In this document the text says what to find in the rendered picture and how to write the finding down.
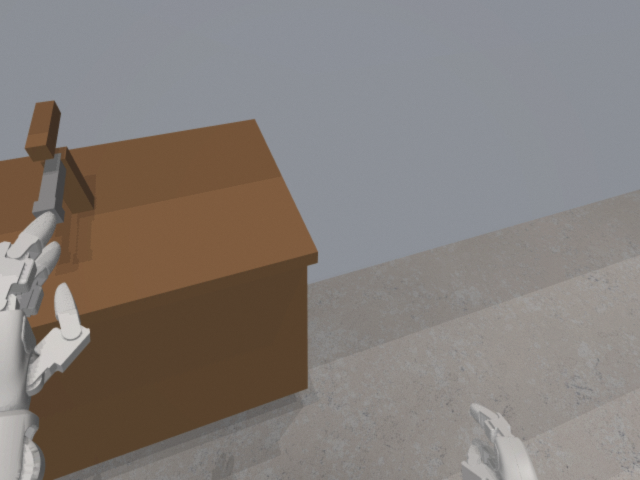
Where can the robot left hand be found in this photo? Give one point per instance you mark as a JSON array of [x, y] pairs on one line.
[[24, 268]]

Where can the tap lever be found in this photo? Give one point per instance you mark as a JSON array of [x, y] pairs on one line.
[[52, 189]]

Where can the robot right hand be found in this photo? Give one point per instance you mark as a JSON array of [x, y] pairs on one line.
[[508, 460]]

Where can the counter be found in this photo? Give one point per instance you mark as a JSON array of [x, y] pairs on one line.
[[187, 259]]

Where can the left robot forearm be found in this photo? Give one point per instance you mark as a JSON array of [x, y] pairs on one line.
[[20, 457]]

